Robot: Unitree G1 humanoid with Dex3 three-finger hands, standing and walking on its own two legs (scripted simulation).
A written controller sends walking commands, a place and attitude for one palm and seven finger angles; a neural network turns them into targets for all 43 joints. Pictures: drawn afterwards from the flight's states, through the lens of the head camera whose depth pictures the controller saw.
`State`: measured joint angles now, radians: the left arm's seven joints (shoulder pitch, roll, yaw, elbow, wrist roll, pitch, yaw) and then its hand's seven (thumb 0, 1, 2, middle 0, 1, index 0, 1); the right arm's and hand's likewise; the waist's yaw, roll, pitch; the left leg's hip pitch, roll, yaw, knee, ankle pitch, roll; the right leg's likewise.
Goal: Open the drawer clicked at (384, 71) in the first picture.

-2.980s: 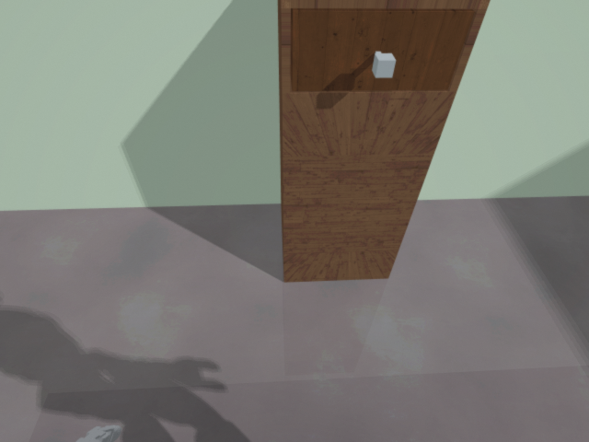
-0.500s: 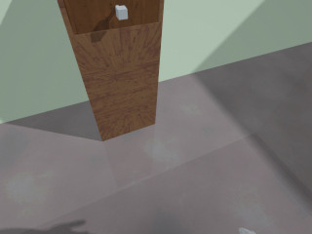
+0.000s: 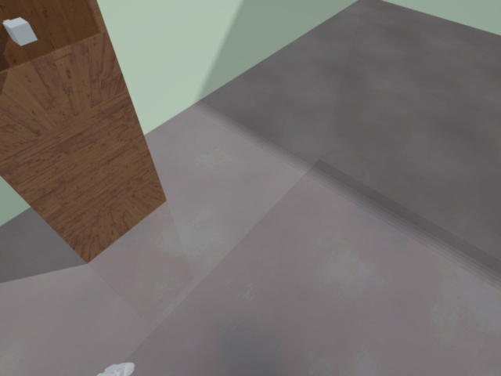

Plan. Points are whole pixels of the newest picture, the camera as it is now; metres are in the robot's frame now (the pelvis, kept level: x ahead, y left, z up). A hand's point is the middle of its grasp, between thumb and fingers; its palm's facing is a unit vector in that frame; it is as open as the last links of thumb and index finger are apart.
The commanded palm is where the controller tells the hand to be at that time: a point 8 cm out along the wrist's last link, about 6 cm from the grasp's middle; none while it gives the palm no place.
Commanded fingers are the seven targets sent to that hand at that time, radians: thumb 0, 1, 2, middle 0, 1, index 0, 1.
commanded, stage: walk to a spot facing it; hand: left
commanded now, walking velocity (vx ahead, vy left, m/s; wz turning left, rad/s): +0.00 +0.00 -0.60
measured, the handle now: (16, 28) +0.76 +0.53 +0.15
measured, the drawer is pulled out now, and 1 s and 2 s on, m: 0.00 0.00 0.00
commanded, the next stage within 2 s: turn to face it in 1.40 s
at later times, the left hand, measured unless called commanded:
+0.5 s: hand out of the picture +0.09 +0.18 -0.16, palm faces -0.13 -0.97 -0.19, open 7.3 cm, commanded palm none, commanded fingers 0.00 0.90 0.90 -0.20 -0.30 -0.20 -0.30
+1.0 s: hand (226, 242) +0.42 +0.07 -0.17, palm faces -0.56 -0.81 -0.17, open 7.3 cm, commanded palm none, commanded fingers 0.00 0.90 0.90 -0.20 -0.30 -0.20 -0.30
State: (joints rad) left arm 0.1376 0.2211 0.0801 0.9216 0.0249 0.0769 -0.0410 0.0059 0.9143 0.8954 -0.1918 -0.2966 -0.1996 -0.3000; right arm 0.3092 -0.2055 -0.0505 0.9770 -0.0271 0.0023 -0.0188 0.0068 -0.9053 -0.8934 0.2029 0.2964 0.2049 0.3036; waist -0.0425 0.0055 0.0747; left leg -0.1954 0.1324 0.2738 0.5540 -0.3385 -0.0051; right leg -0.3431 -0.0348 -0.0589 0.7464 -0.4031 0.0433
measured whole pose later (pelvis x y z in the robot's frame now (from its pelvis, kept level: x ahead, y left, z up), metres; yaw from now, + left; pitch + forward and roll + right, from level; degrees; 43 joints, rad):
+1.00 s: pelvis +0.23 -0.04 +0.00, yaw -34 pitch +0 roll -1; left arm 0.14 0.22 0.10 0.96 0.04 0.04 -0.06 0.01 0.92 0.90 -0.19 -0.30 -0.20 -0.30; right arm 0.50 -0.15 -0.03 1.07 -0.03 -0.07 -0.03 0.01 -0.92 -0.89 0.20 0.30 0.20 0.30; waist -0.04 -0.02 0.06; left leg 0.07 0.08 0.35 0.36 -0.41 -0.02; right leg -0.63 -0.07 -0.10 0.92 -0.17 0.01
